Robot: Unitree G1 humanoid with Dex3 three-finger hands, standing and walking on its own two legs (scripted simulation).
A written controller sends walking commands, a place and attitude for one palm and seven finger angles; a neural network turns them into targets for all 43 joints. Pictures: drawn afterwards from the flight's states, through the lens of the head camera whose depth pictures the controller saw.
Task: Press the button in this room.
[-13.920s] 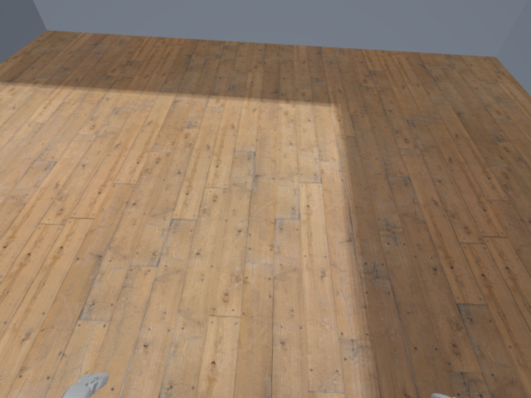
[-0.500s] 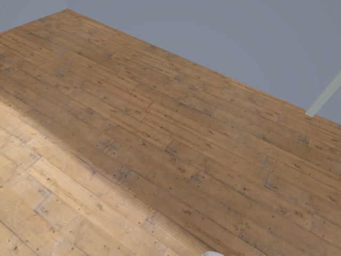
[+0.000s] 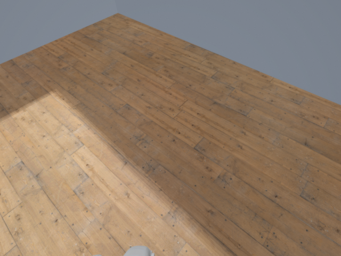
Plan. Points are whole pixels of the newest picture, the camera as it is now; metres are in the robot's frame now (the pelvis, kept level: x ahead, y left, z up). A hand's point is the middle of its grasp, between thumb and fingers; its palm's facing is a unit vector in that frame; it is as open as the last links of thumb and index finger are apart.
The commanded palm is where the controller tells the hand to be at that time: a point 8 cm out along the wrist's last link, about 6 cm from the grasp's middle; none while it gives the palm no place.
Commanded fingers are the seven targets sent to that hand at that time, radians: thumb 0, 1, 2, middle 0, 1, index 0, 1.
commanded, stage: turn or walk to find it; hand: left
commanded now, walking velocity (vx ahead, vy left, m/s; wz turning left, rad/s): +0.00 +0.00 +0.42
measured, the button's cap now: out of the picture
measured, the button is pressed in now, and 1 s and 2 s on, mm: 0 0 0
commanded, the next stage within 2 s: none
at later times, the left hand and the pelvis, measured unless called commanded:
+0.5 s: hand out of the picture +0.01 +0.27 -0.17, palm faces +0.24 -0.94 -0.25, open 7.4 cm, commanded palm none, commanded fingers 0.00 0.90 0.90 -0.20 -0.30 -0.20 -0.30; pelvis -0.02 +0.04 +0.00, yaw +11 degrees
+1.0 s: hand out of the picture -0.05 +0.18 -0.15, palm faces +0.44 -0.86 -0.26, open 7.3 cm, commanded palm none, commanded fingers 0.00 0.90 0.90 -0.20 -0.30 -0.20 -0.30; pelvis -0.03 -0.01 +0.00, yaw +26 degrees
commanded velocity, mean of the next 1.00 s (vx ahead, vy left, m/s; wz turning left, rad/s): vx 0.00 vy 0.00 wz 0.42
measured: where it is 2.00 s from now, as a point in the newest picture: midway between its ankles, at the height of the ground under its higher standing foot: outside the picture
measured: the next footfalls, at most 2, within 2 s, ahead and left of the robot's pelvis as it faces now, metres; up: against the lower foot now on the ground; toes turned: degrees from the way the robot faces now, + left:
left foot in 0.20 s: +0.01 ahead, +0.15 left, +0.00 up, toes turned +11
right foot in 0.66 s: +0.05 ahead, -0.08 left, +0.00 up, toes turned +12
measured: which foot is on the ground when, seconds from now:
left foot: up 0.00-0.18, down 0.20-0.66, up 0.68-1.00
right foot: down 0.00-0.22, up 0.24-0.64, down 0.66-1.00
